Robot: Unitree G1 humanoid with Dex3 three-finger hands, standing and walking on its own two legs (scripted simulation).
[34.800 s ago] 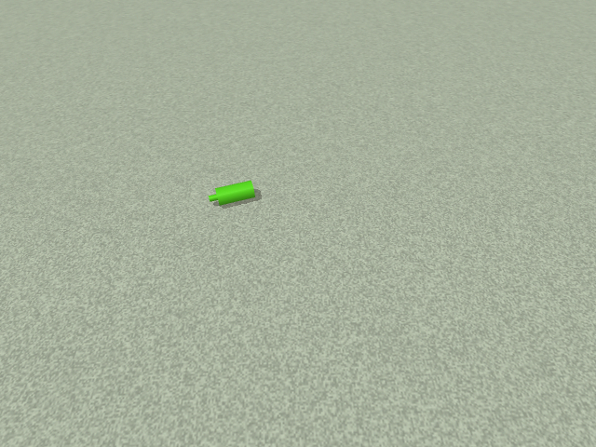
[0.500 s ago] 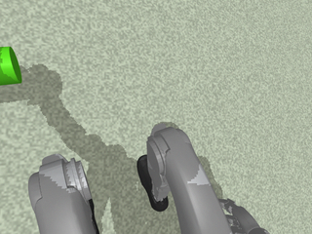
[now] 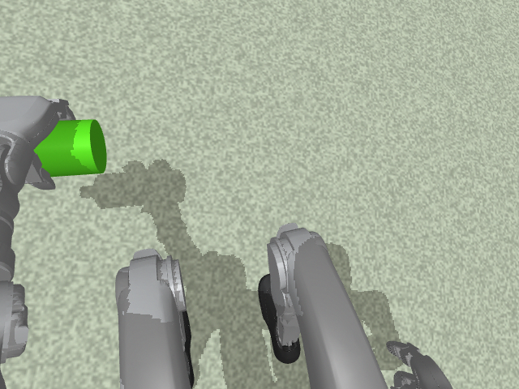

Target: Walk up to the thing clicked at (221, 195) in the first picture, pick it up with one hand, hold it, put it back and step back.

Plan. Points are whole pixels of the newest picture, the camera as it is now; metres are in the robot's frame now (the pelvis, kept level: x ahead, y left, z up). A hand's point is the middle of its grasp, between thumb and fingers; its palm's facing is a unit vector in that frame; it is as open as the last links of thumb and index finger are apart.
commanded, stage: lift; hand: left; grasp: from above
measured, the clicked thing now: (23, 150) +0.49 +0.31 -0.14
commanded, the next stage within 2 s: hold in 1.18 s
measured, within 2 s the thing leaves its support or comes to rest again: neither
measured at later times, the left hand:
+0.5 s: hand out of the picture +0.39 +0.27 +0.09, palm faces -0.46 -0.08 -0.88, open 11.0 cm
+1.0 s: hand out of the picture +0.37 +0.25 +0.22, palm faces -0.45 -0.08 -0.89, open 11.1 cm
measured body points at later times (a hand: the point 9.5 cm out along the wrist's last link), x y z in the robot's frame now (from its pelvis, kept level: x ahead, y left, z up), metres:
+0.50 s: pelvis +0.01 +0.00 +0.17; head +0.15 +0.03 +0.60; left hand +0.41 +0.27 +0.14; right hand +0.14 -0.25 +0.04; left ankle +0.09 +0.11 -0.37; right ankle +0.11 -0.13 -0.37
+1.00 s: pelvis +0.06 -0.01 +0.30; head +0.13 +0.01 +0.74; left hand +0.39 +0.25 +0.27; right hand +0.16 -0.27 +0.18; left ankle +0.09 +0.11 -0.37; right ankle +0.11 -0.13 -0.37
